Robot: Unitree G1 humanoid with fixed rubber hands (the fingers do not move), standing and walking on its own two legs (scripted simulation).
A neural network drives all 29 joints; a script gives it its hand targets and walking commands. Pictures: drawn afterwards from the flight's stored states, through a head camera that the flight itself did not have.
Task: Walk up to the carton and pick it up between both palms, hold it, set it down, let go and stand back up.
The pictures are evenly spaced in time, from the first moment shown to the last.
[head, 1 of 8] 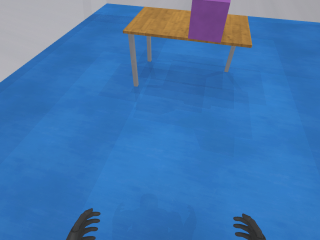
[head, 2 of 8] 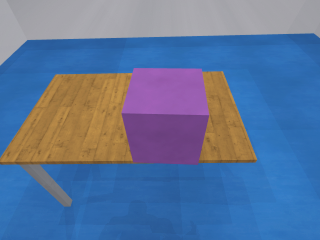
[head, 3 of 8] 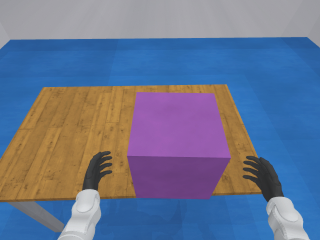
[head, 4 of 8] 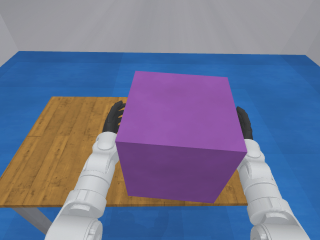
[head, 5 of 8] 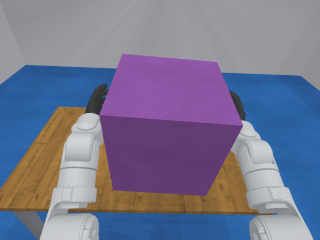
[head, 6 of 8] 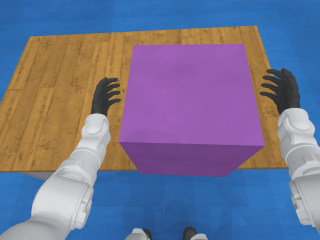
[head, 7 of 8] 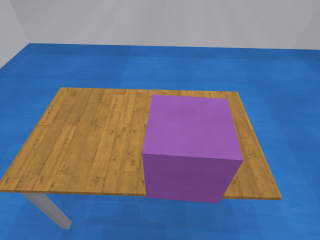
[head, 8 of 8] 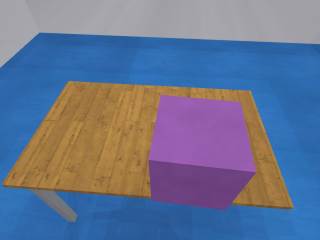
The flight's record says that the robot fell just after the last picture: no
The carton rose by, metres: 0.22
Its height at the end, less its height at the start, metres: +0.00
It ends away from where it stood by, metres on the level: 0.01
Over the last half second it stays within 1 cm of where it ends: yes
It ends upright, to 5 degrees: yes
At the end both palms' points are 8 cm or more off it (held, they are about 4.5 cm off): yes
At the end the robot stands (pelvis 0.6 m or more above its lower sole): yes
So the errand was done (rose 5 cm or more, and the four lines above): yes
